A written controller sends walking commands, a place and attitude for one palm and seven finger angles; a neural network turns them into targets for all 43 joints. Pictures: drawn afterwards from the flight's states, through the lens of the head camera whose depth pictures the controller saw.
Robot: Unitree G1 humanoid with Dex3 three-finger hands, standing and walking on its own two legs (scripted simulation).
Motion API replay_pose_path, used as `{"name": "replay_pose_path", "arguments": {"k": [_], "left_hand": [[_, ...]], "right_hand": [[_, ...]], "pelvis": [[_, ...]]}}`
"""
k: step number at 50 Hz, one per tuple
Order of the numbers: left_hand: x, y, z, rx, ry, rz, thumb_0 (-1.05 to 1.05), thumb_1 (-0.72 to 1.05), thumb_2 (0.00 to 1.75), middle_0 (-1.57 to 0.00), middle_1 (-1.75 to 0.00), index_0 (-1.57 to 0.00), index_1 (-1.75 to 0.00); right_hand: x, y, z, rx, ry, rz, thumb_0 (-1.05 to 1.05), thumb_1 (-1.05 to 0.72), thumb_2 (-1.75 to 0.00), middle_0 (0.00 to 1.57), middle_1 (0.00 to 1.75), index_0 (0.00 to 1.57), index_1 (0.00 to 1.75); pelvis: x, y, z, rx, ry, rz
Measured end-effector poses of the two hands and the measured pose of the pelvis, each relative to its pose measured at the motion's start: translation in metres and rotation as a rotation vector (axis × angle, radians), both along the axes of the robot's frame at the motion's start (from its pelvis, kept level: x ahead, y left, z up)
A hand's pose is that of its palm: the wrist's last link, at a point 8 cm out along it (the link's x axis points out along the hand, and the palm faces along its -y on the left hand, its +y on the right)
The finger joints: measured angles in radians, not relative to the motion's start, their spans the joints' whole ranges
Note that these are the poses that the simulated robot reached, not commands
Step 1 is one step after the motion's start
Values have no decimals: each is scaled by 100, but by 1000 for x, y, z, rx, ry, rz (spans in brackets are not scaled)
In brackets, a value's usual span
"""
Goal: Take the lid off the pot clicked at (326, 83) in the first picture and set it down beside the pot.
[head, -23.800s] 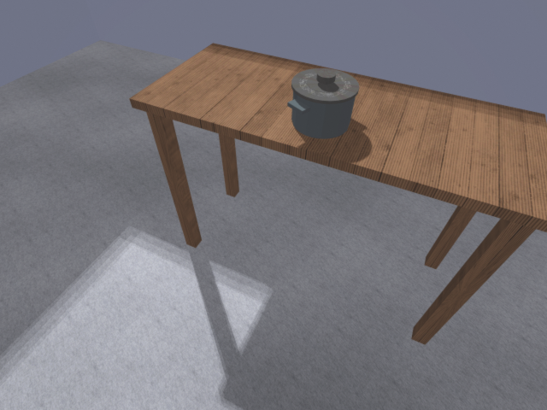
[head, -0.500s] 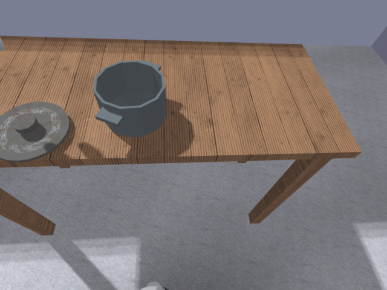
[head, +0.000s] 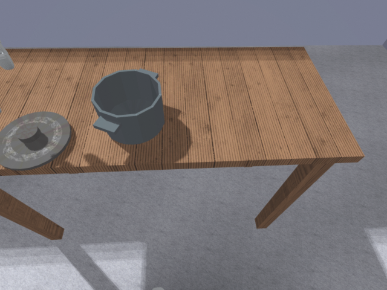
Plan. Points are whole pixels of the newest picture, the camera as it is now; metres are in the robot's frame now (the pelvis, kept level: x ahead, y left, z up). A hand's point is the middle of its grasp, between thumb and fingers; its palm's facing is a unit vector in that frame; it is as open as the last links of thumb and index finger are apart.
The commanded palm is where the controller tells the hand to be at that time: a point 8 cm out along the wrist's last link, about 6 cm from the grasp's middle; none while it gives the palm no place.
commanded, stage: draw the hand back to the body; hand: left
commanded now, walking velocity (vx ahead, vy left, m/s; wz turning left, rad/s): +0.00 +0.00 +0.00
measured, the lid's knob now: (28, 133) +0.47 +0.37 +0.02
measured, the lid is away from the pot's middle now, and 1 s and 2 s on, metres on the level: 0.24 0.24 0.24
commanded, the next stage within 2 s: step back with the hand held close in 1.86 s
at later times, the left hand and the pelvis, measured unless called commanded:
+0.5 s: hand out of the picture +0.40 +0.27 +0.23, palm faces +0.49 -0.84 -0.24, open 10.4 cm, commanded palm +0.34 +0.31 +0.24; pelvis +0.01 -0.03 +0.02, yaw -1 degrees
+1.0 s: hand (1, 135) +0.31 +0.24 +0.22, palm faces +0.52 -0.82 -0.25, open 8.0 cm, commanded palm +0.25 +0.27 +0.22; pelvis +0.01 -0.06 +0.02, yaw -1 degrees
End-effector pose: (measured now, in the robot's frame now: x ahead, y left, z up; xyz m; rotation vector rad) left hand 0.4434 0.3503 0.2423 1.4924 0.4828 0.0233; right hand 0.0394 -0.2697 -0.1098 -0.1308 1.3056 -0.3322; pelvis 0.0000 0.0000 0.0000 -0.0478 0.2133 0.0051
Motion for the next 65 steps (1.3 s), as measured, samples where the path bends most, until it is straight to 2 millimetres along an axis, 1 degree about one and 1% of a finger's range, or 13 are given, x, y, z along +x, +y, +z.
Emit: {"name": "replay_pose_path", "arguments": {"k": [5, 8, 11, 14, 18, 22, 31, 38, 44, 52, 57, 61, 65], "left_hand": [[-23, -5, -3, 2, -8, -22, 0, 0, 65, -36, -86, -37, -86], [-37, -12, 0, -421, -304, -51, 0, -1, 65, -36, -86, -37, -86], [-49, -20, -1, -728, -567, -24, 0, -1, 65, -37, -86, -37, -87], [-57, -23, -6, -924, -742, 46, 0, 0, 65, -36, -86, -37, -86], [-64, -32, -8, -1047, -863, 95, 0, 3, 66, -36, -84, -36, -84], [-74, -37, -6, -1059, -926, 122, 0, 9, 68, -34, -80, -35, -80], [-108, -47, -6, -1024, -966, 145, 1, 27, 73, -31, -69, -31, -69], [-134, -57, -13, -1011, -975, 153, 1, 43, 77, -28, -59, -29, -59], [-156, -65, -15, -1009, -989, 142, 1, 56, 81, -26, -51, -27, -51], [-185, -75, -18, -1012, -992, 116, 1, 74, 86, -23, -40, -24, -40], [-202, -79, -21, -1017, -992, 103, 2, 83, 88, -22, -35, -22, -35], [-215, -80, -24, -1017, -984, 101, 2, 86, 89, -21, -32, -22, -32], [-229, -88, -24, -1019, -980, 68, 2, 88, 90, -21, -31, -21, -31]], "right_hand": [[36, 2, 3, 18, -89, 57, 1, -91, -89, 20, 30, 20, 30], [56, 8, 11, 11, -179, 131, 1, -91, -89, 20, 30, 20, 30], [71, 15, 20, 4, -247, 194, 1, -91, -89, 20, 30, 20, 30], [81, 17, 30, -6, -304, 218, 1, -91, -89, 20, 30, 20, 30], [88, 9, 40, -23, -364, 231, 1, -91, -89, 20, 30, 20, 30], [90, -4, 42, -32, -395, 216, 1, -91, -89, 20, 30, 20, 30], [86, -33, 31, -28, -362, 194, 1, -91, -89, 20, 30, 20, 30], [100, -42, 33, -27, -394, 207, 2, -91, -89, 20, 30, 20, 30], [122, -37, 39, -17, -468, 236, 2, -91, -89, 20, 30, 20, 30], [145, -21, 49, 8, -552, 278, 2, -91, -89, 20, 30, 20, 30], [150, -11, 53, 19, -574, 300, 2, -91, -89, 20, 30, 20, 30], [149, -6, 54, 21, -580, 309, 2, -91, -89, 20, 30, 20, 30], [147, -1, 54, 19, -586, 317, 2, -91, -89, 20, 30, 20, 30]], "pelvis": [[-5, -2, 1, 2, -28, 14], [-8, -3, 5, 6, -74, 16], [-9, -8, 9, 15, -107, 8], [-7, -15, 12, 22, -133, 0], [-2, -22, 16, 24, -163, -3], [4, -28, 18, 29, -182, -16], [14, -43, 21, 44, -204, -24], [14, -53, 21, 49, -221, -20], [12, -57, 21, 52, -235, -16], [9, -57, 22, 52, -255, -14], [7, -56, 23, 52, -265, -11], [6, -53, 23, 51, -275, -11], [5, -50, 24, 50, -284, -11]]}}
